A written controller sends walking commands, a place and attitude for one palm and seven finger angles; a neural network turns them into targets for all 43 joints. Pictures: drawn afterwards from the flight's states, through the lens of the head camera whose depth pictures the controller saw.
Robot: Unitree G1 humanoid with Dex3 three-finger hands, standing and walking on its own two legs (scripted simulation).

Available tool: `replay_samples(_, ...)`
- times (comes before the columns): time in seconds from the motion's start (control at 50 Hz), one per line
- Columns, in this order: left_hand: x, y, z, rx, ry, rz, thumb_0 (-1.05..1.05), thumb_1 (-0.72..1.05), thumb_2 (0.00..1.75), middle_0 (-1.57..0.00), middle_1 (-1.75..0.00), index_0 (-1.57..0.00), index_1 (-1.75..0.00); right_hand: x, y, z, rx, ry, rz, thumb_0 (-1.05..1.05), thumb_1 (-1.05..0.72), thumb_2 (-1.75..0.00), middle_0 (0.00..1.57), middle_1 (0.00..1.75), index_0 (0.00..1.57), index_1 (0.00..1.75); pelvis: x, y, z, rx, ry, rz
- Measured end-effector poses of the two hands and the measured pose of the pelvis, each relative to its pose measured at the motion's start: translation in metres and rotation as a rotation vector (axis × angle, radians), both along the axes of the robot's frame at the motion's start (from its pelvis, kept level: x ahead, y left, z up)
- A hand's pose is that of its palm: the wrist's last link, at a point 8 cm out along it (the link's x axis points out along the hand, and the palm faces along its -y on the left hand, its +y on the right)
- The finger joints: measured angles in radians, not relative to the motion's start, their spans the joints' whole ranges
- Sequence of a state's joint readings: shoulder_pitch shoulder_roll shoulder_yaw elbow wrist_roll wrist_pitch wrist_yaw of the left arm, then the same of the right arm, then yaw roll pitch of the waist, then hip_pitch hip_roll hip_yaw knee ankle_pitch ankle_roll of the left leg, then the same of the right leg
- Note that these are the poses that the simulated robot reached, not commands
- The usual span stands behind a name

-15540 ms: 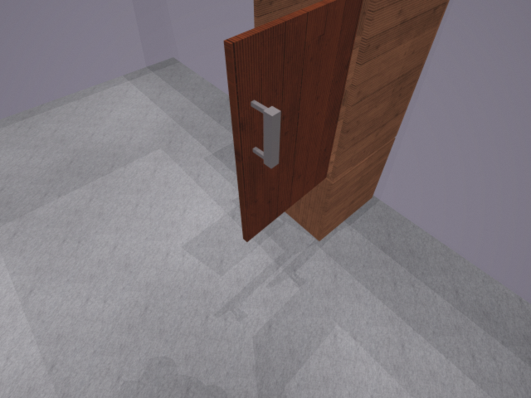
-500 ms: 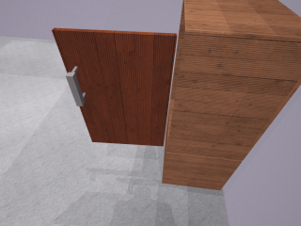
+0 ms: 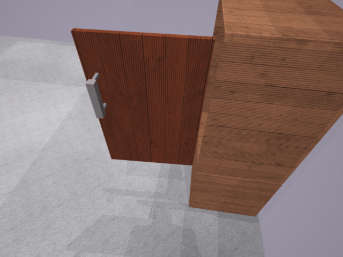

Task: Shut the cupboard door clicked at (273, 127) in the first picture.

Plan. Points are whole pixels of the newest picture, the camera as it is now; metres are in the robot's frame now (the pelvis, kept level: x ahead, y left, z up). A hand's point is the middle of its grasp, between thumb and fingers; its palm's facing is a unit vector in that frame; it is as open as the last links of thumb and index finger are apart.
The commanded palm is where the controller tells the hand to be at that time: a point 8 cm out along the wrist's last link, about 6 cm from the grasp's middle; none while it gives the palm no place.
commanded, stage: shuffle to correct the standing spot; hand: left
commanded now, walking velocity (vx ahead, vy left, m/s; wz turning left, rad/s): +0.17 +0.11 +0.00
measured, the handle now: (98, 95) +0.56 +0.28 +0.06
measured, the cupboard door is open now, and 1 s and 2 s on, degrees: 93 93 93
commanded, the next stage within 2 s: come to a stop and stand still in 0.50 s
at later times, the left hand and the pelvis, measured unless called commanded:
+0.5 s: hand (96, 249) +0.18 +0.22 -0.16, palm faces +0.02 -0.98 -0.20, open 7.3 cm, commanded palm none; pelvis +0.09 +0.04 +0.00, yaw +0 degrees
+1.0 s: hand out of the picture +0.13 +0.30 -0.18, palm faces +0.12 -0.98 -0.18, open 7.3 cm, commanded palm none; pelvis +0.12 +0.11 +0.00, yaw +3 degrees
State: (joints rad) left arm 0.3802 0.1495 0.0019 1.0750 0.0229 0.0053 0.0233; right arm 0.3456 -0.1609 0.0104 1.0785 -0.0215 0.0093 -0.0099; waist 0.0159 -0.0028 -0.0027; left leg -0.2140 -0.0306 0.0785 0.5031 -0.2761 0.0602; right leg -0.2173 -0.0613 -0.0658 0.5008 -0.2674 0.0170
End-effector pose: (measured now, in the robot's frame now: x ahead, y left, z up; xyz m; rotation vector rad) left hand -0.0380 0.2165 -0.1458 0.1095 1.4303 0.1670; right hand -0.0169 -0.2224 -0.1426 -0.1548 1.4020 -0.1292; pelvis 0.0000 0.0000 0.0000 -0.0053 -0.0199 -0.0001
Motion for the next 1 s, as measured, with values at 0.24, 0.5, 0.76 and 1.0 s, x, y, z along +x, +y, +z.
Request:
replay_samples(0.24,0.029,0.019,-0.014,-0.048,0.070,0.014,0.01,0.91,0.90,-0.20,-0.30,-0.20,-0.30,0.032,0.023,0.010,-0.058,-0.007,-0.015,0.01,-0.91,-0.90,0.20,0.29,0.20,0.30,0.042,0.028,-0.004,-0.014,0.018,-0.007)
replay_samples(0.5,0.205,0.051,0.013,0.038,-0.256,-0.074,0.01,0.93,0.90,-0.20,-0.30,-0.20,-0.30,0.027,0.061,0.000,0.043,0.141,-0.050,0.01,-0.91,-0.90,0.20,0.29,0.20,0.30,0.086,0.039,-0.002,-0.008,-0.003,0.008)
replay_samples(0.76,0.183,0.085,0.000,0.040,-0.178,0.009,0.00,0.93,0.90,-0.20,-0.30,-0.20,-0.30,0.154,0.056,0.008,-0.031,-0.075,0.010,0.01,-0.91,-0.90,0.20,0.29,0.20,0.30,0.113,0.067,-0.003,0.002,-0.007,0.042)
replay_samples(1.0,0.156,0.133,-0.009,0.006,-0.055,0.058,0.01,0.92,0.90,-0.20,-0.30,-0.20,-0.30,0.194,0.105,0.018,-0.085,-0.110,0.076,0.01,-0.95,-0.90,0.20,0.29,0.20,0.30,0.124,0.110,0.000,-0.021,0.020,0.045)
